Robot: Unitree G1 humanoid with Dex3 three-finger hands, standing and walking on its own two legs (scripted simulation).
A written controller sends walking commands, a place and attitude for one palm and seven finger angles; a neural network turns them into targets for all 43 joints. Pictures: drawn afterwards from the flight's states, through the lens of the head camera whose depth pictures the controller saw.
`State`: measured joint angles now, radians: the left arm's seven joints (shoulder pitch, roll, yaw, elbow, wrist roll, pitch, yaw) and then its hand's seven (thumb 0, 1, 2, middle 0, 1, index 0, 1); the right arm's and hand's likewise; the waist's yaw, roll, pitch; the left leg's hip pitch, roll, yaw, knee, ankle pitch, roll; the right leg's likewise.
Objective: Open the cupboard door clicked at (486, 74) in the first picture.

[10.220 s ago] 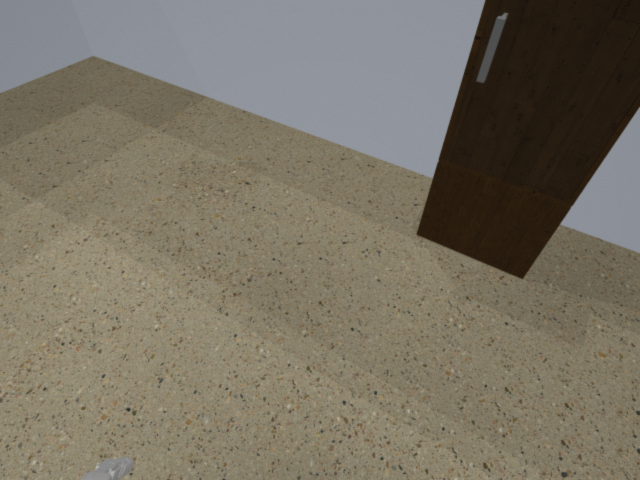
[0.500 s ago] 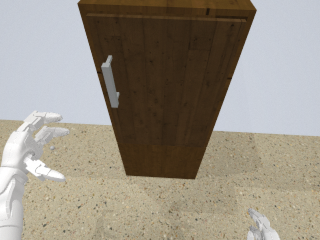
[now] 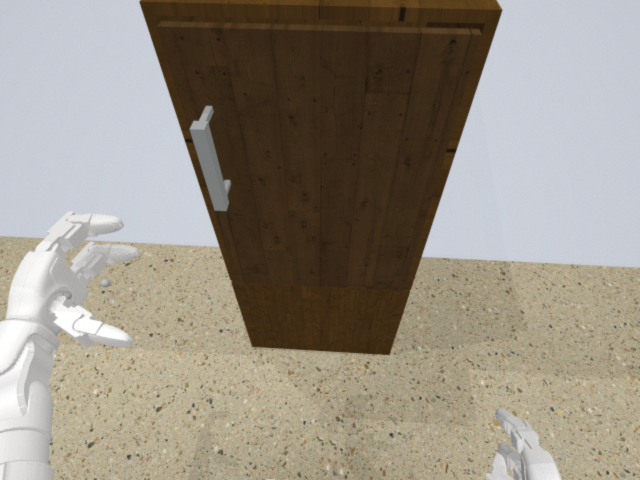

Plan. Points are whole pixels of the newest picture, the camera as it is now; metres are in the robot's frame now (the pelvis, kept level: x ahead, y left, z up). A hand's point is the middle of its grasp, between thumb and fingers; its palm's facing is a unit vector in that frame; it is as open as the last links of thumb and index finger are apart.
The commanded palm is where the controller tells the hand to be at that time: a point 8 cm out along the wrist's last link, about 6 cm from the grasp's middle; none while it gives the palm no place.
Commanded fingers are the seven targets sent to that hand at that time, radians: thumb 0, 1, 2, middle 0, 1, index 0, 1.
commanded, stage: move the hooked fingers beside the handle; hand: left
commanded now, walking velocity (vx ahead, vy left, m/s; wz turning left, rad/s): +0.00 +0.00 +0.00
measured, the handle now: (214, 161) +0.56 +0.21 +0.08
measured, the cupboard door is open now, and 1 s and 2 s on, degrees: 0 0 0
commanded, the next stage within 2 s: none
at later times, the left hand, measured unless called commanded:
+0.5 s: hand (121, 235) +0.38 +0.29 +0.09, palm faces +0.01 -1.00 -0.01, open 14.0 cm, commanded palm +0.36 +0.33 +0.09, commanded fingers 0.00 -0.50 0.30 -0.30 -1.20 -0.30 -1.20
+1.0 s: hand (150, 205) +0.44 +0.27 +0.09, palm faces +0.00 -1.00 +0.01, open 14.0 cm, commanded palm +0.42 +0.32 +0.09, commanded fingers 0.00 -0.50 0.30 -0.30 -1.20 -0.30 -1.20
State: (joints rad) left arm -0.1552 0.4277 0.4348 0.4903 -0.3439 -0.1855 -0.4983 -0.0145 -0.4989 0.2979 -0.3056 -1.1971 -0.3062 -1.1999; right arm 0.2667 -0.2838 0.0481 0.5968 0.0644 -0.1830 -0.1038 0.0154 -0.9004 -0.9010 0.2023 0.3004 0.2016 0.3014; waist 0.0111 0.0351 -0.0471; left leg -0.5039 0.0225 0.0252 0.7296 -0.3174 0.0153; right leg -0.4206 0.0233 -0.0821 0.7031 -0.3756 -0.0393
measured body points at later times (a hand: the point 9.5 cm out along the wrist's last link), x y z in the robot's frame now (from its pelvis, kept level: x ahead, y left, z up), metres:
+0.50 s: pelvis +0.00 +0.02 -0.01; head +0.06 +0.03 +0.44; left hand +0.37 +0.34 +0.10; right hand +0.10 -0.25 -0.10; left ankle +0.03 +0.11 -0.72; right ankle -0.01 -0.09 -0.72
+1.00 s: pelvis +0.00 +0.03 -0.01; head +0.07 +0.04 +0.43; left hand +0.43 +0.33 +0.09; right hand +0.07 -0.24 -0.12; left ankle +0.03 +0.11 -0.72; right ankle -0.01 -0.09 -0.72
